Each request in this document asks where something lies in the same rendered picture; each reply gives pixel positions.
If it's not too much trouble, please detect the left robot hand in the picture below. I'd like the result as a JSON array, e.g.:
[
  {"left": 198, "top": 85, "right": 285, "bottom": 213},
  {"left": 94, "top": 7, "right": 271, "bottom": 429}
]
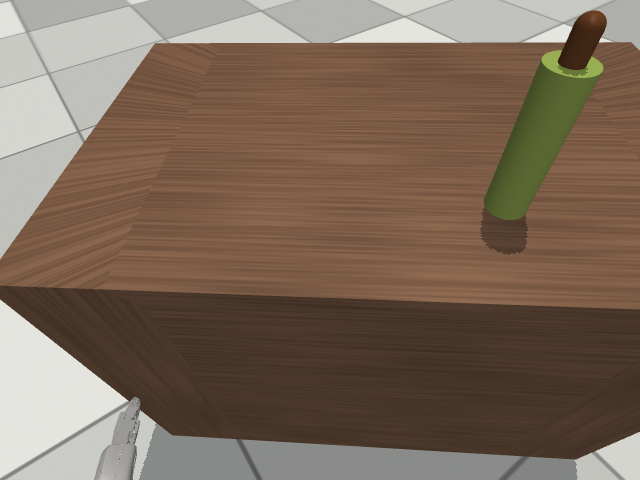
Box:
[{"left": 94, "top": 397, "right": 141, "bottom": 480}]

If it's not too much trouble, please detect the bottle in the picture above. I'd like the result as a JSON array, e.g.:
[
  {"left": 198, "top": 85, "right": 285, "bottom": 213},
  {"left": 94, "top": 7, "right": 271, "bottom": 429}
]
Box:
[{"left": 484, "top": 10, "right": 607, "bottom": 220}]

